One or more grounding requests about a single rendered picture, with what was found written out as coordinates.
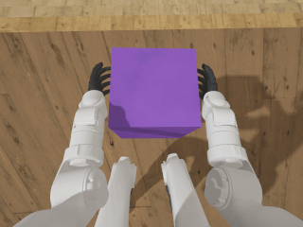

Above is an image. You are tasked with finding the right robot upper arm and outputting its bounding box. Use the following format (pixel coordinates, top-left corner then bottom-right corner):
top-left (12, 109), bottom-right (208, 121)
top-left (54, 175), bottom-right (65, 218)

top-left (204, 166), bottom-right (303, 227)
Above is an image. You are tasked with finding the left robot upper arm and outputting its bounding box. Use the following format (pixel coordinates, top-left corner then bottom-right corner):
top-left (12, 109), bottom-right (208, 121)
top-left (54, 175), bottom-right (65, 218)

top-left (13, 166), bottom-right (109, 227)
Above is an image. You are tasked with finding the robot thigh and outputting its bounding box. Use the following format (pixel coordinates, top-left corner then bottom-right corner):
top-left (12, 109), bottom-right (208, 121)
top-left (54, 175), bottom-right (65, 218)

top-left (161, 157), bottom-right (211, 227)
top-left (94, 161), bottom-right (137, 227)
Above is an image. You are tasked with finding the robot right thigh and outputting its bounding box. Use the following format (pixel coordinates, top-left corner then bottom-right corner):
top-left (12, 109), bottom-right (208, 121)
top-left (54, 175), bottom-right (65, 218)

top-left (161, 157), bottom-right (211, 227)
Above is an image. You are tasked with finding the left robot hand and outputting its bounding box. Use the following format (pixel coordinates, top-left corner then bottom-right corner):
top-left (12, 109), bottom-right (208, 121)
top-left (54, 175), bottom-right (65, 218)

top-left (88, 62), bottom-right (111, 96)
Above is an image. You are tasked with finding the robot right forearm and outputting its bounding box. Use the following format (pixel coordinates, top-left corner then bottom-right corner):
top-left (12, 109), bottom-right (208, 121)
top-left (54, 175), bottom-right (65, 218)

top-left (201, 91), bottom-right (262, 192)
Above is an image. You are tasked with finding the right robot hand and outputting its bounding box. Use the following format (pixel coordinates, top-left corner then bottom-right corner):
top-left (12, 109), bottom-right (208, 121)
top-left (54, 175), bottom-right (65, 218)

top-left (197, 63), bottom-right (218, 100)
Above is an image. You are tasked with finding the robot left forearm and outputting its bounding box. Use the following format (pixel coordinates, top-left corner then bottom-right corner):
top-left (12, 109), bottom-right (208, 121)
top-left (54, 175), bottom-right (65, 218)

top-left (50, 90), bottom-right (108, 205)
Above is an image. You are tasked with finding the carton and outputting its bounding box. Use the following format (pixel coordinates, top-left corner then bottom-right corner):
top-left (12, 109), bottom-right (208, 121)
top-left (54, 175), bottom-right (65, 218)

top-left (108, 47), bottom-right (202, 139)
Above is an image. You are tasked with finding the robot left thigh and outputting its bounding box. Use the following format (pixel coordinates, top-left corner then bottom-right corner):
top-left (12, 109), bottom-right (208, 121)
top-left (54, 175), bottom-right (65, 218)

top-left (94, 161), bottom-right (137, 227)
